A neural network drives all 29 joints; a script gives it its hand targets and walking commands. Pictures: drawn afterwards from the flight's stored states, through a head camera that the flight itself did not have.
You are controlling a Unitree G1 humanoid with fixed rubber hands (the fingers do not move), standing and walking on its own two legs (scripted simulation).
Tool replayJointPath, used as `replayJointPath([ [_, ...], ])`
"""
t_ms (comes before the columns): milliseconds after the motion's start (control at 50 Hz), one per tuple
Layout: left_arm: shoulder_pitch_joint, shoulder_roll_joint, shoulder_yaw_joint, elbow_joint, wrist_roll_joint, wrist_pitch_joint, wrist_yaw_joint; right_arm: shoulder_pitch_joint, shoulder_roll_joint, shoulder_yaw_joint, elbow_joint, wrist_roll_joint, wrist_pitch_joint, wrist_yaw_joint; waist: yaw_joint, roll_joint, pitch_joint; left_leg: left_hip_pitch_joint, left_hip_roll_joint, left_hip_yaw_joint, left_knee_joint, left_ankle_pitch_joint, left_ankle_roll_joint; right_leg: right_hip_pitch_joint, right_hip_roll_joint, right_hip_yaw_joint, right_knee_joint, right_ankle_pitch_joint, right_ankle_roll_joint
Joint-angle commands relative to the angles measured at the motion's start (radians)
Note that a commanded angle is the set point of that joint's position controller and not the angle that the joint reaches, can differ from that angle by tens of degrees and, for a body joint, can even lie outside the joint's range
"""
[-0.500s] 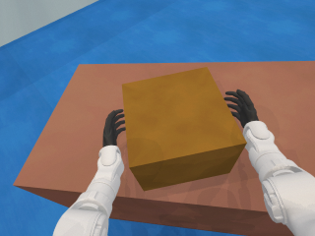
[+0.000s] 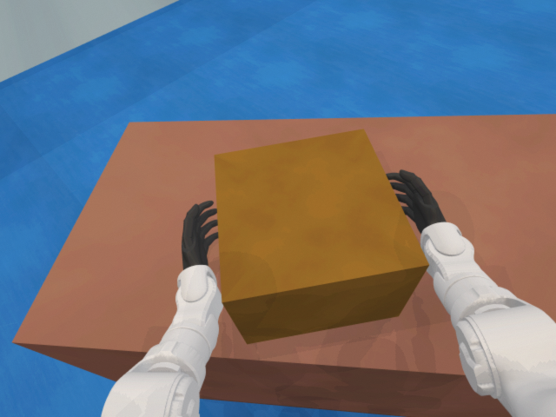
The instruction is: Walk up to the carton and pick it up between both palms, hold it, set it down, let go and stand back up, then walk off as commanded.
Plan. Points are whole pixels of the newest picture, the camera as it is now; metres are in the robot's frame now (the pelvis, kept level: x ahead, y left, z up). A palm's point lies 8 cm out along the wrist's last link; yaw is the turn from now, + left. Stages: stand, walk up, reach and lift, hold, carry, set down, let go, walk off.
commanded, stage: reach and lift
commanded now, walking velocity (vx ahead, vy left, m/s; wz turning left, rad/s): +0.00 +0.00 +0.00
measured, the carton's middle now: (306, 235) +0.42 +0.03 -0.03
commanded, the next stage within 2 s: none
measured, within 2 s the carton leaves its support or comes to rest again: leaves its support in 0.24 s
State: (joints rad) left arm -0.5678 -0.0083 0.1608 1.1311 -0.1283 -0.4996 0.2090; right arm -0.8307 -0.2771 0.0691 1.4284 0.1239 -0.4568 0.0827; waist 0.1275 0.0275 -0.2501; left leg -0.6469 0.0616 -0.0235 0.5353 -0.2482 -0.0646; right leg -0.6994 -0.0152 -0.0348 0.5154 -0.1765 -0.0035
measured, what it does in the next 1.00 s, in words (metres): stands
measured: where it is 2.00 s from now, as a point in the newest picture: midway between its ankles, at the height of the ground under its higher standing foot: outside the picture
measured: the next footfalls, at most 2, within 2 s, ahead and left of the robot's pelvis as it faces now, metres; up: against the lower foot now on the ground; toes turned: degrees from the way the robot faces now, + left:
none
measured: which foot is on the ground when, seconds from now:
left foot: down 0.00-1.00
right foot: down 0.00-1.00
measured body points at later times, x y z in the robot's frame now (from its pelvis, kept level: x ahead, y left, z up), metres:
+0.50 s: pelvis -0.03 +0.01 +0.01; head +0.01 -0.01 +0.45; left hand +0.35 +0.19 +0.05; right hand +0.41 -0.16 +0.07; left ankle -0.02 +0.16 -0.73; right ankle +0.02 -0.12 -0.73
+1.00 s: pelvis -0.01 +0.02 +0.02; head -0.02 +0.00 +0.47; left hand +0.37 +0.21 +0.11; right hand +0.42 -0.15 +0.12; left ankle -0.02 +0.16 -0.73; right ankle +0.02 -0.12 -0.73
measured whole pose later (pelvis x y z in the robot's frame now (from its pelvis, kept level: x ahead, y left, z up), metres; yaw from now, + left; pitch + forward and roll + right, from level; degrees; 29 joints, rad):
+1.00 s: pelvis -0.01 +0.02 +0.02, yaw +0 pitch +11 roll -1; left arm -0.59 0.07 0.16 0.84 -0.12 -0.02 0.19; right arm -0.78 -0.25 0.07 1.05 0.12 0.02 -0.01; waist 0.06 0.05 -0.25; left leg -0.41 0.06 -0.02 0.39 -0.18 -0.05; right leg -0.40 -0.01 -0.04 0.25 -0.04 0.02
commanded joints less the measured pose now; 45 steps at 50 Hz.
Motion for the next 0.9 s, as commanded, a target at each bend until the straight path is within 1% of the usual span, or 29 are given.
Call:
replayJointPath([
  [0, -0.489, -0.579, -0.308, -0.197, 0.145, -0.033, -0.211, -0.292, 0.658, 0.104, -0.225, -0.147, -0.017, 0.046, -0.082, -0.038, -0.505, 0.138, -0.094, 0.068, -0.031, 0.489, -0.028, 0.542, 0.057, 0.001, -0.064, 0.430, -0.001],
  [20, -0.477, -0.584, -0.319, -0.201, 0.140, -0.022, -0.205, -0.299, 0.662, 0.117, -0.257, -0.133, -0.009, 0.045, -0.072, -0.030, -0.513, 0.157, -0.095, 0.068, -0.031, 0.500, -0.031, 0.534, 0.063, -0.004, -0.070, 0.424, -0.004],
  [80, -0.489, -0.607, -0.358, -0.229, 0.117, -0.002, -0.196, -0.320, 0.674, 0.142, -0.322, -0.113, 0.018, 0.051, -0.084, -0.022, -0.510, 0.218, -0.092, 0.047, -0.039, 0.506, -0.041, 0.517, 0.069, -0.003, -0.099, 0.372, -0.006],
  [100, -0.513, -0.619, -0.381, -0.248, 0.099, 0.008, -0.194, -0.324, 0.675, 0.152, -0.348, -0.114, 0.032, 0.050, -0.103, -0.023, -0.515, 0.239, -0.092, 0.039, -0.045, 0.497, -0.044, 0.513, 0.075, -0.007, -0.107, 0.366, -0.006],
  [140, -0.555, -0.651, -0.423, -0.298, 0.084, 0.017, -0.176, -0.336, 0.686, 0.155, -0.371, -0.102, 0.048, 0.057, -0.115, -0.008, -0.528, 0.304, -0.086, 0.024, -0.042, 0.525, -0.055, 0.467, 0.086, -0.019, -0.115, 0.358, -0.013],
  [160, -0.582, -0.644, -0.424, -0.326, 0.080, 0.024, -0.172, -0.337, 0.687, 0.153, -0.387, -0.100, 0.065, 0.058, -0.110, -0.013, -0.533, 0.325, -0.086, 0.026, -0.040, 0.520, -0.056, 0.456, 0.088, -0.018, -0.125, 0.342, -0.015],
  [180, -0.601, -0.661, -0.451, -0.338, 0.066, 0.036, -0.167, -0.365, 0.701, 0.164, -0.437, -0.092, 0.076, 0.062, -0.113, -0.001, -0.548, 0.352, -0.088, 0.023, -0.040, 0.504, -0.056, 0.443, 0.091, -0.025, -0.131, 0.320, -0.016],
  [220, -0.622, -0.663, -0.471, -0.370, 0.045, 0.052, -0.163, -0.353, 0.699, 0.166, -0.463, -0.074, 0.101, 0.065, -0.134, -0.007, -0.545, 0.387, -0.087, 0.015, -0.047, 0.493, -0.057, 0.434, 0.089, -0.032, -0.143, 0.312, -0.011],
  [240, -0.656, -0.682, -0.478, -0.388, 0.051, 0.060, -0.153, -0.376, 0.709, 0.165, -0.476, -0.070, 0.111, 0.071, -0.129, 0.008, -0.544, 0.398, -0.081, 0.012, -0.053, 0.495, -0.060, 0.415, 0.092, -0.036, -0.150, 0.292, -0.019],
  [280, -0.728, -0.699, -0.513, -0.445, 0.039, 0.073, -0.141, -0.397, 0.712, 0.149, -0.495, -0.068, 0.130, 0.081, -0.139, 0.037, -0.569, 0.430, -0.078, 0.009, -0.058, 0.456, -0.066, 0.374, 0.093, -0.043, -0.158, 0.247, -0.026],
  [300, -0.701, -0.699, -0.508, -0.425, 0.034, 0.091, -0.144, -0.383, 0.724, 0.151, -0.525, -0.065, 0.148, 0.077, -0.143, 0.013, -0.573, 0.441, -0.079, 0.004, -0.061, 0.444, -0.062, 0.395, 0.086, -0.040, -0.163, 0.247, -0.022],
  [340, -0.762, -0.696, -0.503, -0.454, 0.045, 0.108, -0.137, -0.405, 0.725, 0.129, -0.519, -0.070, 0.168, 0.087, -0.143, 0.030, -0.570, 0.444, -0.080, 0.009, -0.080, 0.368, -0.063, 0.372, 0.080, -0.040, -0.174, 0.181, -0.024],
  [360, -0.769, -0.692, -0.508, -0.453, 0.037, 0.129, -0.136, -0.422, 0.739, 0.134, -0.537, -0.064, 0.185, 0.087, -0.136, 0.019, -0.540, 0.436, -0.080, 0.005, -0.093, 0.337, -0.060, 0.375, 0.076, -0.038, -0.180, 0.158, -0.025],
  [420, -0.784, -0.691, -0.507, -0.446, 0.033, 0.161, -0.133, -0.406, 0.732, 0.108, -0.515, -0.078, 0.222, 0.093, -0.144, 0.005, -0.498, 0.425, -0.081, 0.001, -0.122, 0.250, -0.055, 0.386, 0.067, -0.039, -0.194, 0.100, -0.022],
  [460, -0.788, -0.628, -0.445, -0.377, 0.049, 0.185, -0.151, -0.410, 0.778, 0.121, -0.535, -0.078, 0.255, 0.084, -0.117, -0.053, -0.430, 0.365, -0.093, 0.021, -0.142, 0.159, -0.025, 0.459, 0.042, -0.012, -0.208, 0.054, -0.006],
  [480, -0.810, -0.642, -0.463, -0.406, 0.043, 0.196, -0.152, -0.424, 0.775, 0.106, -0.538, -0.084, 0.263, 0.083, -0.139, -0.042, -0.433, 0.361, -0.091, 0.014, -0.150, 0.135, -0.028, 0.453, 0.042, -0.016, -0.204, 0.045, -0.007],
  [500, -0.830, -0.632, -0.449, -0.390, 0.039, 0.200, -0.156, -0.449, 0.791, 0.119, -0.547, -0.073, 0.278, 0.088, -0.117, -0.053, -0.422, 0.331, -0.097, 0.022, -0.157, 0.104, -0.013, 0.470, 0.039, -0.009, -0.204, 0.017, -0.005],
  [520, -0.860, -0.615, -0.426, -0.371, 0.036, 0.208, -0.158, -0.496, 0.798, 0.116, -0.568, -0.075, 0.284, 0.088, -0.109, -0.075, -0.410, 0.304, -0.099, 0.029, -0.164, 0.080, 0.001, 0.483, 0.034, -0.005, -0.199, -0.003, -0.002],
  [540, -0.880, -0.629, -0.438, -0.418, 0.029, 0.212, -0.155, -0.487, 0.817, 0.118, -0.554, -0.069, 0.291, 0.088, -0.112, -0.048, -0.434, 0.305, -0.098, 0.029, -0.164, 0.113, -0.001, 0.494, 0.037, -0.006, -0.190, 0.037, -0.003],
  [560, -0.858, -0.626, -0.445, -0.422, 0.014, 0.215, -0.160, -0.477, 0.848, 0.147, -0.601, -0.057, 0.297, 0.079, -0.111, -0.087, -0.444, 0.297, -0.106, 0.028, -0.158, 0.118, 0.006, 0.533, 0.035, -0.001, -0.190, 0.065, 0.008],
  [600, -0.857, -0.624, -0.445, -0.448, 0.017, 0.227, -0.170, -0.484, 0.874, 0.173, -0.652, -0.032, 0.310, 0.069, -0.117, -0.096, -0.460, 0.288, -0.114, 0.028, -0.155, 0.132, 0.010, 0.586, 0.034, 0.010, -0.184, 0.115, 0.016],
  [640, -0.874, -0.622, -0.445, -0.516, 0.003, 0.232, -0.172, -0.455, 0.916, 0.213, -0.675, -0.005, 0.332, 0.059, -0.108, -0.103, -0.485, 0.278, -0.120, 0.029, -0.152, 0.165, 0.014, 0.651, 0.034, 0.021, -0.170, 0.185, 0.021],
  [660, -0.860, -0.636, -0.463, -0.537, -0.001, 0.239, -0.173, -0.457, 0.905, 0.224, -0.719, 0.002, 0.335, 0.054, -0.114, -0.092, -0.516, 0.283, -0.125, 0.025, -0.152, 0.187, 0.011, 0.665, 0.039, 0.020, -0.164, 0.218, 0.024],
  [680, -0.857, -0.612, -0.444, -0.553, 0.005, 0.245, -0.180, -0.428, 0.930, 0.242, -0.710, 0.012, 0.348, 0.045, -0.108, -0.117, -0.505, 0.270, -0.128, 0.028, -0.151, 0.190, 0.017, 0.710, 0.034, 0.031, -0.164, 0.251, 0.031],
  [700, -0.824, -0.630, -0.444, -0.551, 0.020, 0.254, -0.182, -0.422, 0.916, 0.226, -0.717, 0.013, 0.352, 0.038, -0.118, -0.100, -0.511, 0.279, -0.130, 0.027, -0.152, 0.229, 0.005, 0.721, 0.039, 0.026, -0.161, 0.285, 0.031],
  [740, -0.792, -0.606, -0.411, -0.543, 0.036, 0.284, -0.197, -0.389, 0.903, 0.226, -0.700, 0.018, 0.380, 0.023, -0.122, -0.117, -0.475, 0.264, -0.134, 0.029, -0.160, 0.247, 0.007, 0.772, 0.041, 0.029, -0.167, 0.315, 0.036],
  [760, -0.790, -0.616, -0.422, -0.571, 0.037, 0.297, -0.200, -0.380, 0.897, 0.222, -0.697, 0.019, 0.384, 0.020, -0.134, -0.100, -0.488, 0.290, -0.131, 0.026, -0.161, 0.282, 0.002, 0.776, 0.049, 0.023, -0.167, 0.344, 0.033],
  [800, -0.744, -0.623, -0.426, -0.605, 0.045, 0.327, -0.209, -0.357, 0.881, 0.230, -0.734, 0.038, 0.399, 0.006, -0.138, -0.091, -0.473, 0.302, -0.134, 0.019, -0.163, 0.342, -0.004, 0.821, 0.050, 0.027, -0.177, 0.403, 0.030],
  [880, -0.703, -0.630, -0.405, -0.630, 0.072, 0.399, -0.224, -0.359, 0.850, 0.203, -0.738, 0.057, 0.434, -0.014, -0.153, -0.066, -0.399, 0.342, -0.130, 0.007, -0.185, 0.368, -0.009, 0.840, 0.059, 0.026, -0.209, 0.391, 0.021],
])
